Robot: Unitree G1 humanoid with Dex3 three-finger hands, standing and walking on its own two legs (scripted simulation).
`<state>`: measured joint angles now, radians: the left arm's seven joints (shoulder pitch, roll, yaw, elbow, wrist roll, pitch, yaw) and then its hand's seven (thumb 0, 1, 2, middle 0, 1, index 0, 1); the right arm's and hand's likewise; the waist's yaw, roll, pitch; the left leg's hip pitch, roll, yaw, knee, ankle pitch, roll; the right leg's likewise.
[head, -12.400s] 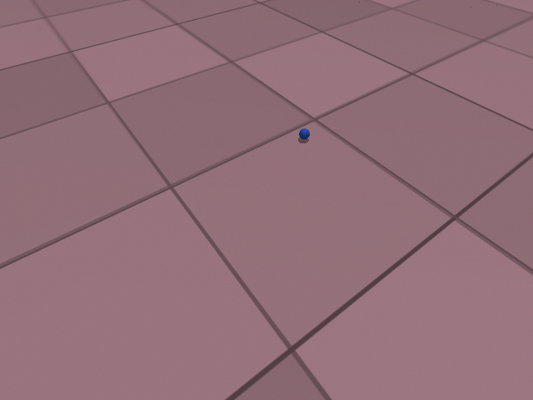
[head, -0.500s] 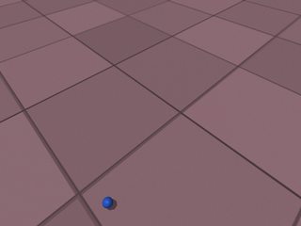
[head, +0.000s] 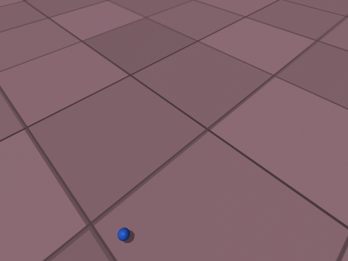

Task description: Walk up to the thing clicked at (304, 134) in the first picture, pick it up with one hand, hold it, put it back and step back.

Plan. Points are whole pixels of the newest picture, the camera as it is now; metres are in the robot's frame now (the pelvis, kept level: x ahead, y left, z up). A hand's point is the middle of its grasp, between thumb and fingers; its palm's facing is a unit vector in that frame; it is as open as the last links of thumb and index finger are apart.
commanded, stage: stand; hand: left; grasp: from above
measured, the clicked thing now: (123, 234) +0.38 +0.29 -0.75
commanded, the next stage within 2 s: rise first in 0.54 s
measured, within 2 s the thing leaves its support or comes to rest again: neither
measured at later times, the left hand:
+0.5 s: hand out of the picture +0.08 +0.26 -0.15, palm faces -0.03 -0.94 -0.35, open 7.4 cm
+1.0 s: hand out of the picture +0.15 +0.26 -0.18, palm faces -0.08 -0.92 -0.39, open 11.1 cm
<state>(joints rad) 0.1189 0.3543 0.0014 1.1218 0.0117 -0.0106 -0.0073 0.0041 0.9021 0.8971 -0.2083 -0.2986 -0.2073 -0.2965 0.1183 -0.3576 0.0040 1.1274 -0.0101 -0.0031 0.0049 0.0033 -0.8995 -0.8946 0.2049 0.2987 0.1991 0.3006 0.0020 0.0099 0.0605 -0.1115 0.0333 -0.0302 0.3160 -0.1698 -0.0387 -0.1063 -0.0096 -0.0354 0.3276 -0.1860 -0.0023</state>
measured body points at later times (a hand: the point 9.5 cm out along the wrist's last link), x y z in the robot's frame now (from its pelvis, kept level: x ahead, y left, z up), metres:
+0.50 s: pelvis +0.00 +0.00 +0.00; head +0.02 +0.00 +0.45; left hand +0.08 +0.30 -0.13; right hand +0.07 -0.30 -0.14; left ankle +0.00 +0.14 -0.75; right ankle +0.00 -0.12 -0.75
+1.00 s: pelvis -0.01 +0.01 -0.03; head +0.05 +0.01 +0.41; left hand +0.16 +0.31 -0.15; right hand +0.09 -0.25 -0.15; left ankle +0.00 +0.14 -0.75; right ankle +0.00 -0.12 -0.75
